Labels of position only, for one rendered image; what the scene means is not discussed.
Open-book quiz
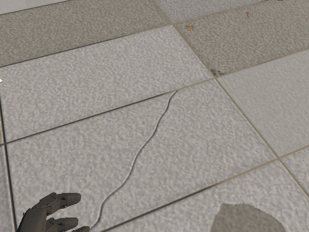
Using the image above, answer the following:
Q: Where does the robot left hand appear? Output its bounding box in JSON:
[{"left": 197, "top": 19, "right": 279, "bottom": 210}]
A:
[{"left": 16, "top": 192, "right": 90, "bottom": 232}]

